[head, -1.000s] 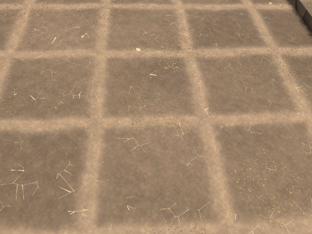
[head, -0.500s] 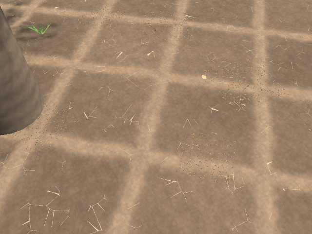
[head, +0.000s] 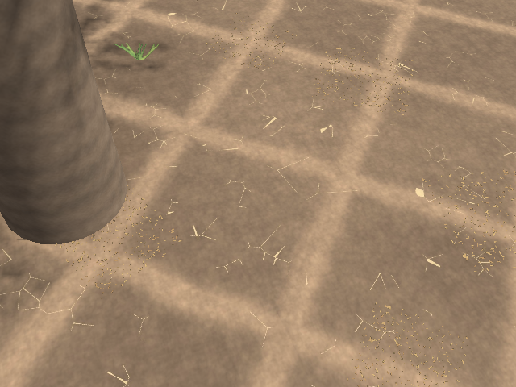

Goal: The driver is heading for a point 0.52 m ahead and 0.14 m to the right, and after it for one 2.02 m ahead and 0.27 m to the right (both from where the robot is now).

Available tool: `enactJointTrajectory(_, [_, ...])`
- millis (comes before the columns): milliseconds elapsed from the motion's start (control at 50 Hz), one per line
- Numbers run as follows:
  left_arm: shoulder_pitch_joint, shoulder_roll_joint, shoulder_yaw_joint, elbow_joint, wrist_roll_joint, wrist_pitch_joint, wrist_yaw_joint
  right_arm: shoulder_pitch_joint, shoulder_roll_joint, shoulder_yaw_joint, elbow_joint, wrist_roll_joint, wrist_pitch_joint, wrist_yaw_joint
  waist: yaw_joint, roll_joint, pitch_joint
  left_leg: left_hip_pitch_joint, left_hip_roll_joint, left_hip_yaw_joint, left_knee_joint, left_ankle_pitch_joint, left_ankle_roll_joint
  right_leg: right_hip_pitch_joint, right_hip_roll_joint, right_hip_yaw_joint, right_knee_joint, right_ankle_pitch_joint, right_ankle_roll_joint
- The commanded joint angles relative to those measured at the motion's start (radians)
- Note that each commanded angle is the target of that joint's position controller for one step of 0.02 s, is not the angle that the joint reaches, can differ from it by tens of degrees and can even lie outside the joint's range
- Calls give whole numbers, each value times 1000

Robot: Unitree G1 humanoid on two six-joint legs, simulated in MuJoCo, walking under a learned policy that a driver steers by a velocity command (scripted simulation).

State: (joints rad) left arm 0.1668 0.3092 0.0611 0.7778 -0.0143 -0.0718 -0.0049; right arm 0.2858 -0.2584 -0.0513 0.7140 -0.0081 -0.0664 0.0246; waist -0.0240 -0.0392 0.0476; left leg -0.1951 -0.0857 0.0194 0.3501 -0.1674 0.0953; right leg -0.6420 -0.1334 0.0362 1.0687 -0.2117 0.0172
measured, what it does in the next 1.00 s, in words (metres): walks ahead: right foot, then left foot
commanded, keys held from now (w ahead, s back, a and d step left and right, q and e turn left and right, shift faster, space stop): w+e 0.50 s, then e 0.04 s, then q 0.46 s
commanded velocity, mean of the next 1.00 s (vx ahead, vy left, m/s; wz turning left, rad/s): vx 0.35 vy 0.00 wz -0.16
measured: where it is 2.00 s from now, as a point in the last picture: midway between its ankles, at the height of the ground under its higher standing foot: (298, 380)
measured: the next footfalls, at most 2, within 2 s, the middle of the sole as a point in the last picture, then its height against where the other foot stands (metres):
right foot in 0.34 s outside the picture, level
left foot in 0.76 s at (267, 321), level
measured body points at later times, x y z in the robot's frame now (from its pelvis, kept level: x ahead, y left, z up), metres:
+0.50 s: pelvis +0.29 -0.08 -0.01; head +0.32 -0.09 +0.44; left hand +0.47 +0.16 -0.11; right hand +0.35 -0.38 -0.11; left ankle +0.27 +0.08 -0.66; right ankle +0.31 -0.16 -0.74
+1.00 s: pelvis +0.49 -0.09 -0.01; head +0.53 -0.08 +0.43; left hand +0.69 +0.15 -0.13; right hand +0.57 -0.38 -0.11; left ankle +0.61 -0.03 -0.74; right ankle +0.45 -0.23 -0.70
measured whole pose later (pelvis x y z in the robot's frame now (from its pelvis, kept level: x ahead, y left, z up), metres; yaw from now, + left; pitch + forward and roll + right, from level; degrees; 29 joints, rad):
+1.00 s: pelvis +0.49 -0.09 -0.01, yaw -12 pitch +2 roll -1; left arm 0.15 0.29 0.05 0.72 0.00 0.02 0.03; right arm 0.19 -0.27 -0.05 0.67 -0.01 0.00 0.00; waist -0.02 -0.01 0.05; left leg -0.43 -0.08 -0.10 0.46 -0.06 0.05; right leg -0.49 0.03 0.08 0.96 -0.44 0.05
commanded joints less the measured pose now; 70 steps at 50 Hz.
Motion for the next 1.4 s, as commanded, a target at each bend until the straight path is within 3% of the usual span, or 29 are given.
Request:
enactJointTrajectory(20, [15, 61, 14, -35, 0, 9, 3, -15, -148, -38, -40, -5, -30, -15, 11, 83, -42, 58, 274, -134, -199, 275, 138, -56, -23, 29, -104, 166, 17])
enactJointTrajectory(120, [-86, 33, 3, -60, -10, -4, -18, 1, -162, -38, 2, -6, -33, -25, -40, 88, 13, 113, 273, -9, -243, 219, 84, -34, 34, 10, -368, 374, -1])
enactJointTrajectory(220, [-166, 18, -7, -115, -6, -10, -53, 47, -169, -46, 54, 8, -6, -32, -69, 76, 47, 308, 334, 41, -169, 375, 73, -111, 63, -28, -482, 269, -46])
enactJointTrajectory(280, [-118, 49, 7, -134, -3, -6, -67, 19, -207, -57, 50, 14, 18, -50, -18, 124, -22, 364, 341, 81, -2, 824, 41, 5, 135, -112, -486, 105, -98])
enactJointTrajectory(320, [95, 124, 48, -96, -3, 1, -57, -9, -219, -57, 41, 16, 33, -64, 105, 128, -152, 286, 303, 126, 306, 996, -3, 313, 207, -141, -525, 101, -155])
enactJointTrajectory(340, [257, 194, 75, -70, -4, 8, -40, -5, -198, -44, 25, 7, 26, -69, 181, 46, -254, 63, 262, 131, 593, 729, -41, 624, 108, 39, -551, 135, -218])
enactJointTrajectory(360, [275, 278, 91, -69, -13, 5, -32, 115, -51, 2, -15, -23, -4, -44, 74, -215, -354, -412, 35, 67, 964, -274, -114, 1002, -158, 592, -595, 7, -421])
enactJointTrajectory(380, [302, 193, 67, -80, -12, 0, -30, 33, -118, -3, -14, 6, -44, -24, 146, -127, -444, -550, 19, -134, 1087, -408, -102, 1085, -192, 785, -722, -93, -446])
enactJointTrajectory(400, [263, 153, 56, -83, -4, -1, -24, -66, -167, -15, -50, 45, -69, -11, 162, -78, -303, -626, 81, -150, 1061, -320, -80, 996, -163, 630, -750, -59, -390])
enactJointTrajectory(440, [134, 111, 42, -112, -4, 0, -21, -122, -162, -15, -65, 12, -84, -18, 83, 65, -135, -555, 152, -123, 873, -206, -80, 702, -87, 443, -777, 126, -336])
enactJointTrajectory(540, [60, 136, 44, -143, 8, 5, 4, -90, -124, -12, -75, -11, -34, -30, 2, 12, -47, -393, 160, -67, 613, -130, -165, 381, -5, 253, -828, 505, -327])
enactJointTrajectory(600, [86, 124, 39, -114, 5, 19, 21, -137, -79, 8, -61, -12, -35, -24, 45, -30, -93, -271, 119, -19, 367, 170, -177, 349, 74, 90, -783, 613, -241])
enactJointTrajectory(660, [142, 100, 23, -73, 9, 26, 23, -190, -85, 6, -63, 4, -44, -6, 87, -49, -116, -233, 106, -33, 235, 339, -145, 430, 42, 101, -760, 508, -208])
enactJointTrajectory(720, [115, 108, 21, -55, 22, 26, 18, -183, -127, -13, -66, -1, -48, 5, 67, -50, -112, -231, 106, -56, 185, 257, -84, 513, -16, 130, -673, 501, -186])
enactJointTrajectory(760, [77, 101, 19, -52, 18, 28, 21, -88, -156, -29, -39, -9, -48, 6, 6, -32, -128, -123, 83, -39, 113, 290, -42, 522, 20, 102, -529, 549, -146])
enactJointTrajectory(780, [98, 93, 17, -61, 28, 28, 25, -40, -213, -45, -41, -12, -49, 2, -1, 46, -178, -7, 154, -126, 122, 605, -3, 484, 94, 56, -359, 433, -101])
enactJointTrajectory(800, [214, 56, 3, -69, 40, 24, 27, -18, -268, -50, -64, -27, -41, -1, 45, 235, -292, 246, 352, -387, 160, 894, 163, 270, 200, 7, -43, 9, -27])
enactJointTrajectory(820, [231, 62, -4, -69, 37, 30, 22, 16, -205, -38, -58, -16, -25, 0, 25, 318, -378, 340, 444, -603, 85, 837, 266, 126, 246, 35, 126, -438, 15])
enactJointTrajectory(840, [194, 114, 8, -72, 16, 44, 19, -7, -186, -34, -71, 4, -12, 1, 14, 214, -353, 295, 425, -619, 52, 537, 242, 69, 201, 90, 208, -421, 17])
enactJointTrajectory(880, [80, 111, 14, -92, 9, 81, 29, -85, -173, -31, -98, 11, 18, -6, 10, 90, -199, 82, 354, -520, -9, 175, 168, 22, 158, 72, 196, -326, 20])
enactJointTrajectory(940, [65, 68, 11, -99, 18, 98, 43, -141, -178, -38, -119, -3, 51, -24, 45, 157, -127, -124, 230, -413, -78, -13, 105, 148, 154, 35, -55, -237, 25])
enactJointTrajectory(1020, [65, 52, 8, -88, 21, 86, 46, -129, -193, -56, -132, 8, 68, -45, 30, 183, -186, -112, 213, -419, -63, -28, 114, 228, 171, 43, -232, -168, 44])
enactJointTrajectory(1160, [84, 65, 24, -79, 9, 51, 24, -137, -194, -67, -146, 27, 108, -57, 47, 197, -154, -137, 174, -501, -19, -137, 61, 386, 183, 29, -590, -24, -1])
enactJointTrajectory(1180, [107, 98, 36, -75, 16, 48, 26, -117, -174, -62, -144, 30, 110, -59, 51, 164, -152, -194, 132, -470, 31, -201, 20, 470, 114, 69, -671, 3, -31])
enactJointTrajectory(1200, [115, 182, 54, -85, 41, 52, 32, -104, -133, -52, -157, 27, 109, -56, 34, -22, -139, -337, 36, -337, 227, -331, -40, 538, -96, 275, -752, -37, -124])
enactJointTrajectory(1220, [76, 212, 63, -90, 72, 56, 30, -122, -152, -62, -182, 30, 96, -52, 22, -265, -96, -432, -73, -159, 486, -424, -88, 449, -243, 482, -824, 91, -252])
enactJointTrajectory(1240, [6, 154, 46, -125, 72, 50, 35, -86, -213, -83, -157, 13, 89, -50, 5, -175, -93, -423, -9, -190, 676, -391, -118, 429, -250, 444, -800, 165, -271])
enactJointTrajectory(1280, [-67, 91, 29, -147, 37, 49, 46, -27, -196, -87, -100, 19, 107, -54, -20, -69, -90, -430, 3, -164, 809, -289, -150, 459, -140, 257, -746, 226, -193])
enactJointTrajectory(1400, [32, 106, 30, -117, 29, 74, 51, -133, -103, -46, -149, 27, 113, -50, 62, -122, -101, -414, 46, -96, 660, -249, -205, 590, -109, 130, -710, 399, -235])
